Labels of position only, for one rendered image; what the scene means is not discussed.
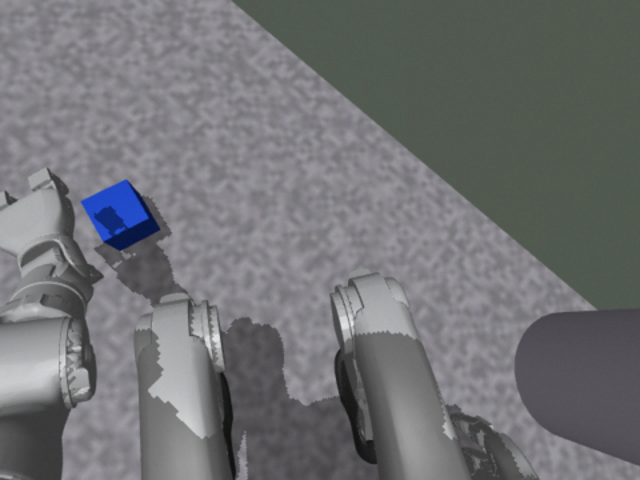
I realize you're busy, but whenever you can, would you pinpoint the right robot hand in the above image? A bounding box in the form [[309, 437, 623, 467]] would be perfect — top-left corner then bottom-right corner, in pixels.
[[450, 413, 539, 480]]

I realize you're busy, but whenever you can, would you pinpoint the left robot hand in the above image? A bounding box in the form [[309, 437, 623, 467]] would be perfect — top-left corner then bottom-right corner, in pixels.
[[0, 167, 104, 285]]

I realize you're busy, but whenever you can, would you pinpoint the left robot foot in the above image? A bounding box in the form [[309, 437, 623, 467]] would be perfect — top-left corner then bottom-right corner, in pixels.
[[220, 372, 236, 480]]

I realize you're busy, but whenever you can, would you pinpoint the left robot arm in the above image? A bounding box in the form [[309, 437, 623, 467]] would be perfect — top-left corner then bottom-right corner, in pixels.
[[0, 235, 97, 480]]

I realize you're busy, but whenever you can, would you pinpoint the right robot foot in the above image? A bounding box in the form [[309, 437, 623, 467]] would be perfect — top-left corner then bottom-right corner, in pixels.
[[334, 349, 377, 464]]

